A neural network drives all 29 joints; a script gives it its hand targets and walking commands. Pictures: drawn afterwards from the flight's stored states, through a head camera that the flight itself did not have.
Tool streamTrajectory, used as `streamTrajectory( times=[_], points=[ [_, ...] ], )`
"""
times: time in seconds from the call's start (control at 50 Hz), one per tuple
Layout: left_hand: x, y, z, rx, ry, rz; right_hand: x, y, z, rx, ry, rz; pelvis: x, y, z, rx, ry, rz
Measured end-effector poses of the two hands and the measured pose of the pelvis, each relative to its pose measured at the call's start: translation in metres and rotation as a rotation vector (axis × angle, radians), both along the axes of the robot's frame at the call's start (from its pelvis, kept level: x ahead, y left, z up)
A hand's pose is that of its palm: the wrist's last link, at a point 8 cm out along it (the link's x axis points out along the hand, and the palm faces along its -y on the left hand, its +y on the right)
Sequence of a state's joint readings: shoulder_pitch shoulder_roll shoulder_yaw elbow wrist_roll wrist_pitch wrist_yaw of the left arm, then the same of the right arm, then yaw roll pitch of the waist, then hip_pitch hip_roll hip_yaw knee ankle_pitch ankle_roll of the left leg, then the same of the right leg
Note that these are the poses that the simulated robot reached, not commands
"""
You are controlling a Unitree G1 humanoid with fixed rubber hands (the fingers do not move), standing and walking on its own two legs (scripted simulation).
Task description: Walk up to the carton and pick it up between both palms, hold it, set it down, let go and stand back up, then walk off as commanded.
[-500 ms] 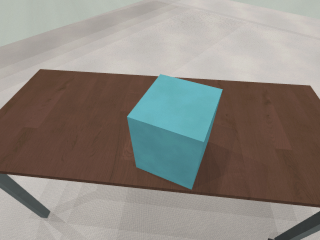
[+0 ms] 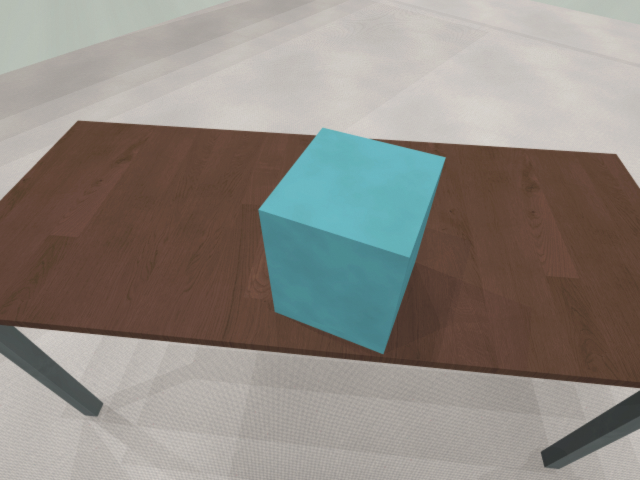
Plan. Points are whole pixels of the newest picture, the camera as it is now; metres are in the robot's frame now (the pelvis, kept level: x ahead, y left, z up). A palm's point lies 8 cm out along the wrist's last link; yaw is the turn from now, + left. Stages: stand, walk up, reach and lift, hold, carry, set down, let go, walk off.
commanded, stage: walk off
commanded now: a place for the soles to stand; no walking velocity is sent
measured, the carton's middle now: (353, 241) +0.47 -0.04 +0.00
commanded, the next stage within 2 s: none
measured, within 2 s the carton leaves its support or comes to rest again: neither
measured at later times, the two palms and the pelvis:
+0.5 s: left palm out of the picture +0.01 +0.25 -0.06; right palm out of the picture -0.03 -0.38 -0.14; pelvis -0.13 -0.06 -0.02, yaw +0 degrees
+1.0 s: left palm out of the picture -0.22 +0.28 -0.10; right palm out of the picture -0.17 -0.36 -0.11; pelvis -0.31 -0.05 -0.04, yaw -1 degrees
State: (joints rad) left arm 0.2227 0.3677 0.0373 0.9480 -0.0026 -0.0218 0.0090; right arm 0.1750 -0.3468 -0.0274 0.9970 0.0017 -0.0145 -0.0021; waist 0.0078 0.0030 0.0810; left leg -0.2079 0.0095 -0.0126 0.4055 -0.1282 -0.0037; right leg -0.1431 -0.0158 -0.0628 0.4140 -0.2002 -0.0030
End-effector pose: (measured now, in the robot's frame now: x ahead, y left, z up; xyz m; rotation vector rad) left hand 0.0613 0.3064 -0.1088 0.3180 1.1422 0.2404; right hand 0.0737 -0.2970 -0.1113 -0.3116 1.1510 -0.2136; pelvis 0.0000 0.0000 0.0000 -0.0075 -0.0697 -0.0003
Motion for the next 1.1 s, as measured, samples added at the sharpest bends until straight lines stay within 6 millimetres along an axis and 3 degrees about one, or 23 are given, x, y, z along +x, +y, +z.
streamTrajectory(
  times=[0.12,0.26,0.4,0.48,0.56,0.66,0.82,0.92,1.0,1.1],
  points=[
    [-0.015,0.008,-0.002,0.079,0.026,-0.021,0.001,-0.017,-0.006,-0.030,-0.086,0.008,-0.029,-0.010,-0.016,0.015,0.020,-0.013],
    [-0.037,-0.021,0.003,0.135,-0.017,-0.081,-0.006,-0.052,-0.026,-0.033,-0.185,0.043,-0.069,-0.039,-0.038,0.022,0.023,-0.034],
    [-0.049,-0.054,0.036,0.141,-0.157,-0.072,-0.059,-0.071,-0.033,-0.012,-0.078,0.052,-0.104,-0.053,-0.023,0.035,-0.007,-0.003],
    [-0.053,-0.060,0.051,0.164,-0.220,-0.076,-0.097,-0.080,-0.032,-0.011,-0.016,0.052,-0.124,-0.058,-0.018,0.049,0.002,0.000],
    [-0.069,-0.059,0.053,0.177,-0.230,-0.089,-0.133,-0.085,-0.031,-0.012,0.015,0.036,-0.147,-0.059,-0.018,0.051,0.013,0.007],
    [-0.110,-0.051,0.043,0.169,-0.205,-0.086,-0.179,-0.078,-0.032,-0.014,0.048,0.035,-0.182,-0.056,-0.021,0.040,0.024,0.026],
    [-0.203,-0.027,0.013,0.111,-0.115,-0.018,-0.251,-0.060,-0.016,-0.027,0.016,0.027,-0.247,-0.044,-0.024,0.027,0.008,0.033],
    [-0.250,-0.023,0.005,0.105,-0.063,-0.028,-0.248,-0.057,0.003,-0.048,-0.146,0.053,-0.282,-0.047,-0.025,0.004,-0.005,0.016],
    [-0.276,-0.025,0.004,0.138,-0.077,-0.043,-0.241,-0.059,0.004,-0.032,-0.264,0.085,-0.312,-0.052,-0.035,0.005,0.002,-0.016],
    [-0.302,-0.031,0.022,0.169,-0.167,-0.054,-0.269,-0.062,-0.009,-0.008,-0.240,0.084,-0.349,-0.048,-0.035,-0.012,-0.021,0.006]
  ],
)
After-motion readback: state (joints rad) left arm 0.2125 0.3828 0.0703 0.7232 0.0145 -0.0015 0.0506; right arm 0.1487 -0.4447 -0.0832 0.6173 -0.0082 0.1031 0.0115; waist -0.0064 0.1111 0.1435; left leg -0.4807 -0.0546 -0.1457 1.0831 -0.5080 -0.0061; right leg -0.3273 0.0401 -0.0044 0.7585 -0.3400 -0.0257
